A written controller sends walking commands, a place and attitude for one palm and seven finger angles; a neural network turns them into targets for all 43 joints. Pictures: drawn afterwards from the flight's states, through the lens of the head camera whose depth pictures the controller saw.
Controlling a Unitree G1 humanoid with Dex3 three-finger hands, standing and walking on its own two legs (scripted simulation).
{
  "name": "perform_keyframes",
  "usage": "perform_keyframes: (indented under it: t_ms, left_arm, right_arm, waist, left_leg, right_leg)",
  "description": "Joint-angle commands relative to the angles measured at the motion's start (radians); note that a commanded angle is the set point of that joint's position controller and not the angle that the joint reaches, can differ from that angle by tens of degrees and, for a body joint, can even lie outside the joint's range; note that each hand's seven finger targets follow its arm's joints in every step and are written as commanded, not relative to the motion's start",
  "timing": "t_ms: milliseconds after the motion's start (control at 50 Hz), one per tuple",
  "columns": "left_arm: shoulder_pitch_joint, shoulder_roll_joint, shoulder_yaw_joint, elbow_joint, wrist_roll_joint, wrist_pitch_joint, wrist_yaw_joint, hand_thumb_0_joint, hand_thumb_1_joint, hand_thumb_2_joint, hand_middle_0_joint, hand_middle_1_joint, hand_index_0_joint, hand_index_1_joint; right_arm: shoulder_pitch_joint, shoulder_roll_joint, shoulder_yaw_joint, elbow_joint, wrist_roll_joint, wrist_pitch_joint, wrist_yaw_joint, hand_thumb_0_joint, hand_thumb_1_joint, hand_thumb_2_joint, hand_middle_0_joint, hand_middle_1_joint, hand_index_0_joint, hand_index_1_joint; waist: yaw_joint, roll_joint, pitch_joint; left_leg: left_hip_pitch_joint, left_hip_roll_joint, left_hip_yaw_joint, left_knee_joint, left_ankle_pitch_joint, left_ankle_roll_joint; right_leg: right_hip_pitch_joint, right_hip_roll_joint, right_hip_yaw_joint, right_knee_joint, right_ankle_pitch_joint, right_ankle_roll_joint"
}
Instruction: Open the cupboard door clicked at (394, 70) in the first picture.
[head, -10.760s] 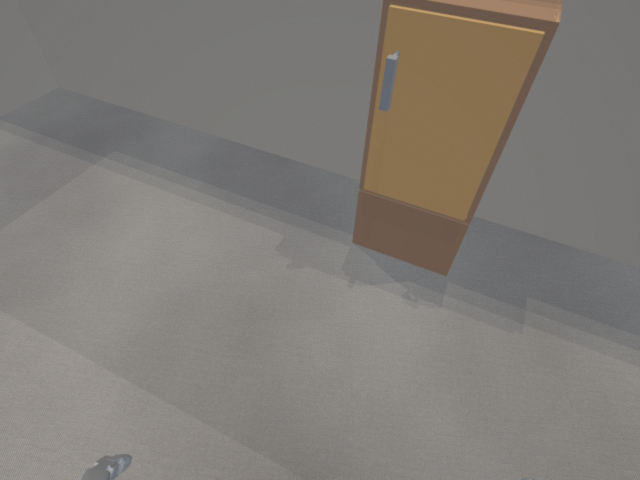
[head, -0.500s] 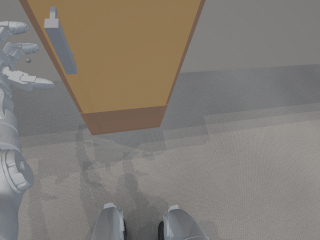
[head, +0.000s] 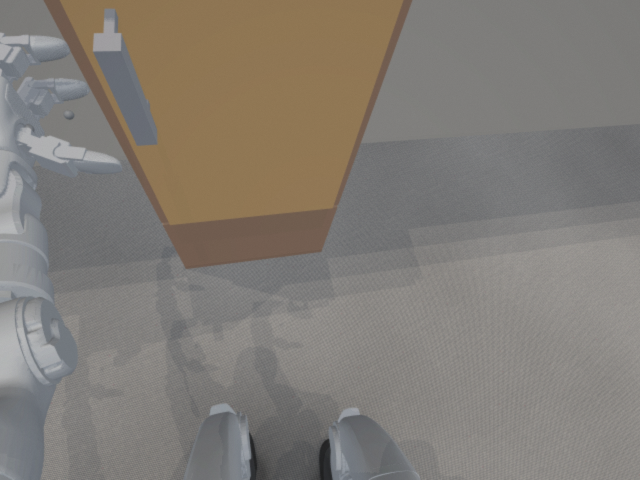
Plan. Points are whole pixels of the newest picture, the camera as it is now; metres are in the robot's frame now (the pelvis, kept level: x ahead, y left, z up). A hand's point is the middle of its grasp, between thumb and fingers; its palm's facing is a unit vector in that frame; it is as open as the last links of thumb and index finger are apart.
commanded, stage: slide the fingers in behind the handle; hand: left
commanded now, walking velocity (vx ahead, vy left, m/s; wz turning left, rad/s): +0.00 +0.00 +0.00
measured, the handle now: (130, 82) +0.57 +0.19 +0.07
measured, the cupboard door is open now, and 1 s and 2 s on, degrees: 0 0 0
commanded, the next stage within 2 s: close the thumb around the handle in 1.58 s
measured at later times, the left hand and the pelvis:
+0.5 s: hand (102, 121) +0.51 +0.21 +0.07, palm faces +0.10 -0.99 -0.01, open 14.0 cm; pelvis -0.01 -0.01 +0.00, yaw +1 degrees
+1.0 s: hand (141, 119) +0.52 +0.17 +0.06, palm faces +0.10 -0.99 +0.00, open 14.0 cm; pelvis +0.00 -0.02 +0.00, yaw +1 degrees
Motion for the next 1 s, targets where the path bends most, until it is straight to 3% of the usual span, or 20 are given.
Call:
perform_keyframes:
  t_ms: [0, 40, 60, 160, 180, 260, 320, 360, 400, 460, 520, 600, 620, 680, 740, 760, 840, 900, 960, 980]
  left_arm:
    - [-0.372, 0.197, -0.015, -0.154, -0.032, -0.017, -0.014, 0.000, -0.500, 0.300, -0.300, -1.200, -0.300, -1.200]
    - [-0.391, 0.176, -0.023, -0.178, -0.034, -0.017, -0.005, 0.000, -0.500, 0.300, -0.300, -1.200, -0.300, -1.200]
    - [-0.370, 0.204, 0.004, -0.188, -0.033, -0.024, 0.004, 0.000, -0.500, 0.300, -0.300, -1.200, -0.300, -1.200]
    - [-0.395, 0.164, -0.013, -0.224, -0.023, -0.080, 0.052, 0.000, -0.500, 0.300, -0.300, -1.200, -0.300, -1.200]
    - [-0.394, 0.200, 0.011, -0.213, -0.016, -0.087, 0.061, 0.000, -0.500, 0.300, -0.300, -1.200, -0.300, -1.200]
    - [-0.422, 0.220, 0.008, -0.184, 0.002, -0.088, 0.074, 0.000, -0.500, 0.300, -0.300, -1.200, -0.300, -1.200]
    - [-0.440, 0.227, 0.009, -0.196, 0.002, -0.088, 0.071, 0.000, -0.500, 0.300, -0.300, -1.200, -0.300, -1.200]
    - [-0.449, 0.203, -0.012, -0.205, 0.000, -0.090, 0.066, 0.000, -0.500, 0.300, -0.300, -1.200, -0.300, -1.200]
    - [-0.457, 0.193, -0.019, -0.182, -0.008, -0.083, 0.064, 0.000, -0.500, 0.300, -0.300, -1.200, -0.300, -1.200]
    - [-0.445, 0.179, -0.017, -0.211, -0.014, -0.087, 0.060, 0.000, -0.500, 0.300, -0.300, -1.200, -0.300, -1.200]
    - [-0.434, 0.126, -0.048, -0.170, -0.021, -0.071, 0.059, 0.000, -0.500, 0.300, -0.300, -1.200, -0.300, -1.200]
    - [-0.444, 0.151, -0.036, -0.154, -0.013, -0.046, 0.078, 0.000, -0.500, 0.300, -0.300, -1.200, -0.300, -1.200]
    - [-0.455, 0.174, -0.014, -0.179, -0.013, -0.055, 0.087, 0.000, -0.500, 0.300, -0.300, -1.200, -0.300, -1.200]
    - [-0.465, 0.124, -0.044, -0.233, -0.005, -0.081, 0.107, 0.000, -0.500, 0.300, -0.300, -1.200, -0.300, -1.200]
    - [-0.452, 0.145, -0.015, -0.252, -0.002, -0.106, 0.125, 0.000, -0.500, 0.300, -0.300, -1.200, -0.300, -1.200]
    - [-0.433, 0.117, -0.033, -0.252, -0.001, -0.107, 0.126, 0.000, -0.500, 0.300, -0.300, -1.200, -0.300, -1.200]
    - [-0.406, 0.083, -0.056, -0.179, 0.009, -0.078, 0.138, 0.000, -0.500, 0.300, -0.300, -1.200, -0.300, -1.200]
    - [-0.416, 0.086, -0.052, -0.181, 0.007, -0.064, 0.147, 0.000, -0.500, 0.300, -0.300, -1.200, -0.300, -1.200]
    - [-0.450, 0.090, -0.041, -0.201, 0.007, -0.087, 0.164, 0.000, -0.500, 0.300, -0.300, -1.200, -0.300, -1.200]
    - [-0.486, 0.061, -0.070, -0.234, 0.009, -0.101, 0.166, 0.000, -0.500, 0.300, -0.300, -1.200, -0.300, -1.200]
  right_arm:
    - [0.189, -0.210, -0.074, -0.039, 0.006, -0.001, -0.017, 0.000, -0.900, -0.900, 0.200, 0.300, 0.200, 0.300]
    - [0.191, -0.205, -0.075, -0.040, 0.004, -0.005, -0.017, 0.000, -0.900, -0.900, 0.200, 0.300, 0.200, 0.300]
    - [0.193, -0.206, -0.076, -0.043, 0.002, -0.005, -0.018, 0.000, -0.900, -0.900, 0.200, 0.300, 0.200, 0.300]
    - [0.178, -0.191, -0.076, -0.039, -0.003, -0.017, -0.007, 0.000, -0.900, -0.900, 0.200, 0.300, 0.200, 0.300]
    - [0.178, -0.197, -0.076, -0.038, -0.004, -0.017, -0.008, 0.000, -0.900, -0.900, 0.200, 0.300, 0.200, 0.300]
    - [0.171, -0.198, -0.071, -0.040, -0.001, -0.020, -0.009, 0.000, -0.900, -0.900, 0.200, 0.300, 0.200, 0.300]
    - [0.172, -0.197, -0.069, -0.044, -0.001, -0.024, -0.011, 0.000, -0.900, -0.900, 0.200, 0.300, 0.200, 0.300]
    - [0.165, -0.192, -0.069, -0.043, 0.001, -0.026, -0.010, 0.000, -0.900, -0.900, 0.200, 0.300, 0.200, 0.300]
    - [0.164, -0.194, -0.068, -0.039, 0.002, -0.028, -0.011, 0.000, -0.900, -0.900, 0.200, 0.300, 0.200, 0.300]
    - [0.171, -0.192, -0.074, -0.037, 0.000, -0.030, -0.012, 0.000, -0.900, -0.900, 0.200, 0.300, 0.200, 0.300]
    - [0.179, -0.187, -0.073, -0.027, 0.000, -0.032, -0.009, 0.000, -0.900, -0.900, 0.200, 0.300, 0.200, 0.300]
    - [0.178, -0.192, -0.072, -0.028, 0.000, -0.030, -0.008, 0.000, -0.900, -0.900, 0.200, 0.300, 0.200, 0.300]
    - [0.184, -0.192, -0.071, -0.030, -0.002, -0.031, -0.008, 0.000, -0.900, -0.900, 0.200, 0.300, 0.200, 0.300]
    - [0.177, -0.180, -0.075, -0.034, -0.007, -0.035, 0.000, 0.000, -0.900, -0.900, 0.200, 0.300, 0.200, 0.300]
    - [0.185, -0.182, -0.080, -0.031, -0.010, -0.035, 0.005, 0.000, -0.900, -0.900, 0.200, 0.300, 0.200, 0.300]
    - [0.181, -0.178, -0.081, -0.034, -0.009, -0.034, 0.008, 0.000, -0.900, -0.900, 0.200, 0.300, 0.200, 0.300]
    - [0.187, -0.180, -0.081, -0.029, -0.008, -0.025, 0.013, 0.000, -0.900, -0.900, 0.200, 0.300, 0.200, 0.300]
    - [0.185, -0.180, -0.080, -0.039, -0.004, -0.023, 0.011, 0.000, -0.900, -0.900, 0.200, 0.300, 0.200, 0.300]
    - [0.183, -0.175, -0.081, -0.033, -0.009, -0.029, 0.010, 0.000, -0.900, -0.900, 0.200, 0.300, 0.200, 0.300]
    - [0.181, -0.171, -0.081, -0.030, -0.011, -0.033, 0.012, 0.000, -0.900, -0.900, 0.200, 0.300, 0.200, 0.300]
  waist:
    - [-0.006, 0.157, -0.473]
    - [-0.006, 0.162, -0.482]
    - [0.009, 0.154, -0.491]
    - [0.003, 0.161, -0.479]
    - [0.007, 0.145, -0.467]
    - [0.001, 0.157, -0.450]
    - [-0.001, 0.156, -0.487]
    - [0.000, 0.186, -0.503]
    - [-0.013, 0.144, -0.479]
    - [0.000, 0.173, -0.548]
    - [-0.015, 0.137, -0.498]
    - [-0.017, 0.126, -0.460]
    - [-0.006, 0.132, -0.482]
    - [-0.002, 0.179, -0.538]
    - [0.007, 0.163, -0.573]
    - [0.011, 0.170, -0.579]
    - [-0.005, 0.128, -0.497]
    - [-0.006, 0.094, -0.486]
    - [-0.009, 0.109, -0.505]
    - [-0.018, 0.127, -0.518]
  left_leg:
    - [0.610, -0.020, -0.099, -0.121, 0.410, -0.006]
    - [0.619, -0.021, -0.094, -0.121, 0.421, -0.004]
    - [0.613, -0.022, -0.093, -0.122, 0.418, -0.004]
    - [0.604, -0.027, -0.085, -0.114, 0.389, -0.004]
    - [0.578, -0.026, -0.087, -0.116, 0.361, -0.004]
    - [0.535, -0.032, -0.075, -0.113, 0.313, 0.000]
    - [0.531, -0.035, -0.070, -0.102, 0.328, 0.005]
    - [0.549, -0.034, -0.072, -0.101, 0.334, 0.000]
    - [0.515, -0.035, -0.070, -0.096, 0.313, 0.005]
    - [0.564, -0.035, -0.072, -0.091, 0.370, 0.002]
    - [0.539, -0.036, -0.070, -0.087, 0.358, 0.006]
    - [0.488, -0.038, -0.062, -0.090, 0.323, 0.009]
    - [0.492, -0.040, -0.064, -0.085, 0.339, 0.009]
    - [0.552, -0.038, -0.065, -0.078, 0.395, 0.003]
    - [0.572, -0.037, -0.069, -0.078, 0.433, 0.000]
    - [0.575, -0.040, -0.065, -0.078, 0.440, -0.001]
    - [0.530, -0.040, -0.061, -0.084, 0.403, 0.002]
    - [0.490, -0.047, -0.053, -0.094, 0.365, 0.007]
    - [0.508, -0.045, -0.057, -0.086, 0.380, 0.005]
    - [0.526, -0.045, -0.058, -0.082, 0.387, 0.005]
  right_leg:
    - [0.007, 0.038, 0.004, -0.137, 0.300, -0.019]
    - [0.009, 0.037, 0.006, -0.139, 0.311, -0.018]
    - [0.026, 0.037, 0.009, -0.137, 0.311, -0.020]
    - [0.020, 0.037, 0.017, -0.136, 0.296, -0.020]
    - [0.024, 0.035, 0.018, -0.133, 0.277, -0.020]
    - [0.037, 0.031, 0.029, -0.135, 0.262, -0.018]
    - [0.065, 0.031, 0.038, -0.129, 0.291, -0.018]
    - [0.052, 0.030, 0.035, -0.126, 0.291, -0.018]
    - [0.060, 0.031, 0.038, -0.132, 0.285, -0.014]
    - [0.070, 0.031, 0.036, -0.120, 0.327, -0.017]
    - [0.059, 0.033, 0.034, -0.126, 0.327, -0.015]
    - [0.065, 0.029, 0.039, -0.134, 0.312, -0.011]
    - [0.078, 0.031, 0.041, -0.124, 0.326, -0.014]
    - [0.063, 0.029, 0.038, -0.114, 0.357, -0.016]
    - [0.091, 0.032, 0.036, -0.103, 0.393, -0.016]
    - [0.099, 0.032, 0.037, -0.103, 0.403, -0.016]
    - [0.082, 0.032, 0.032, -0.116, 0.387, -0.012]
    - [0.116, 0.030, 0.039, -0.127, 0.377, -0.010]
    - [0.101, 0.029, 0.040, -0.118, 0.384, -0.011]
    - [0.090, 0.029, 0.041, -0.116, 0.386, -0.011]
